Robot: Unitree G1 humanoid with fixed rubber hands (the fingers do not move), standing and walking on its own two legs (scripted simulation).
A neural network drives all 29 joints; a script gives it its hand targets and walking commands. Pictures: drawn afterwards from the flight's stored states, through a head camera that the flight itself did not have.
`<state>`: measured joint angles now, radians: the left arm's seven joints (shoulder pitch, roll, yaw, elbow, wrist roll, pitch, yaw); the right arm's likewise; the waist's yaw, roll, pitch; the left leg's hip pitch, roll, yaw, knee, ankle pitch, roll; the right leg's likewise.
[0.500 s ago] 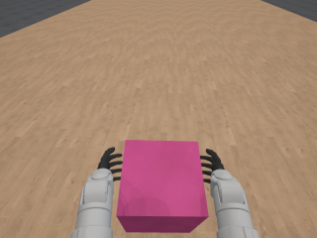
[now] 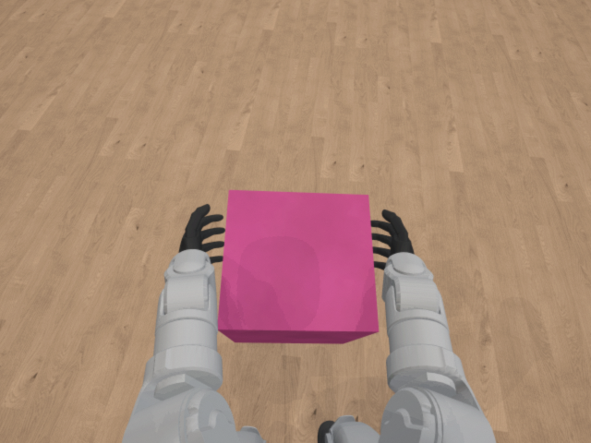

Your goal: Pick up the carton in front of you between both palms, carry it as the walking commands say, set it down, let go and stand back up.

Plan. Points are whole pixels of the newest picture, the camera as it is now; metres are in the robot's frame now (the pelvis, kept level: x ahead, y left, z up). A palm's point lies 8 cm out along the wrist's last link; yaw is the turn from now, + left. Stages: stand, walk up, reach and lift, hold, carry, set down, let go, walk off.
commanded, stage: set down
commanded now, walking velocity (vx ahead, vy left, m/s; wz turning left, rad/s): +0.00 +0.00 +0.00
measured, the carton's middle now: (293, 277) +0.40 +0.01 -0.11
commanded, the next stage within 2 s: none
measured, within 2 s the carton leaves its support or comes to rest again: rests again in 1.98 s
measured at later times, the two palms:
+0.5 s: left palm (224, 278) +0.42 +0.14 -0.18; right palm (375, 282) +0.42 -0.15 -0.20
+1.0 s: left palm (242, 291) +0.46 +0.13 -0.34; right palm (365, 291) +0.47 -0.16 -0.36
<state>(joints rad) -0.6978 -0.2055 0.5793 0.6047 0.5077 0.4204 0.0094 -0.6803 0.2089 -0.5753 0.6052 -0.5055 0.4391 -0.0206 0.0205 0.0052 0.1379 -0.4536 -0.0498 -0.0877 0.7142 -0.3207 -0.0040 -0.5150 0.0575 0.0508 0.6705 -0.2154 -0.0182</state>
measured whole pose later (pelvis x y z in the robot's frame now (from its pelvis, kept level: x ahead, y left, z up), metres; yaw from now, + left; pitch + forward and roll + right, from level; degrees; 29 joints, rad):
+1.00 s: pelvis -0.04 -0.01 -0.25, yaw +5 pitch +47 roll +5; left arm -1.09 -0.06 0.51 0.64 0.20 0.27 0.14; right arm -1.12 -0.07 -0.39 0.75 -0.23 0.32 -0.10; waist -0.01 0.03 -0.08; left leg -1.97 -0.16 -0.06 1.72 -0.58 -0.07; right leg -2.06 0.11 0.08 1.70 -0.45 0.01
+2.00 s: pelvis -0.04 +0.01 -0.35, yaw +7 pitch +42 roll +1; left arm -1.44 0.10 0.45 0.90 0.10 0.21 0.16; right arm -1.47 -0.28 -0.41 0.95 -0.21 0.26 0.10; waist -0.06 0.10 0.27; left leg -2.21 -0.22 -0.02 2.14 -0.66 -0.05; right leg -2.26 0.04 0.05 2.11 -0.58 0.04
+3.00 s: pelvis -0.05 -0.01 -0.39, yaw +8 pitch +32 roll +2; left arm -1.51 0.33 0.08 0.99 -0.24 0.15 0.17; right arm -1.54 -0.53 -0.17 1.09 0.18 0.11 -0.01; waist -0.05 0.05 0.52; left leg -2.16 -0.12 0.02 2.26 -0.66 -0.04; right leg -2.22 -0.01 -0.01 2.24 -0.58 -0.03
